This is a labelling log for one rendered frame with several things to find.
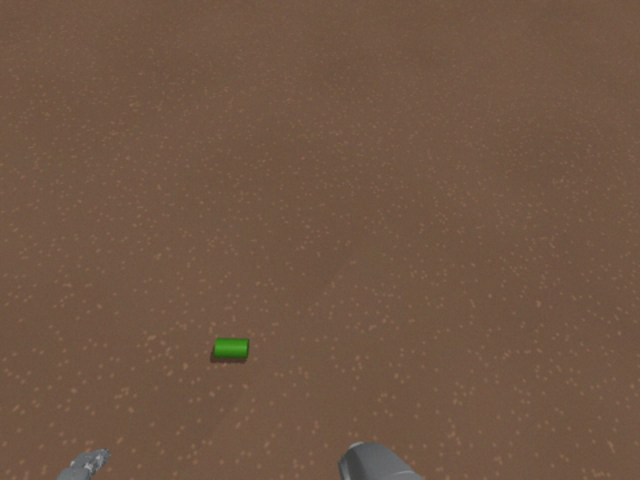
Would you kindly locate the can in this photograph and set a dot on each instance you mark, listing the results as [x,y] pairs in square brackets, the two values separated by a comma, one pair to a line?
[231,348]

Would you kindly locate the left robot hand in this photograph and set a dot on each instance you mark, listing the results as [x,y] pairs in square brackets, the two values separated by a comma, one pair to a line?
[84,466]

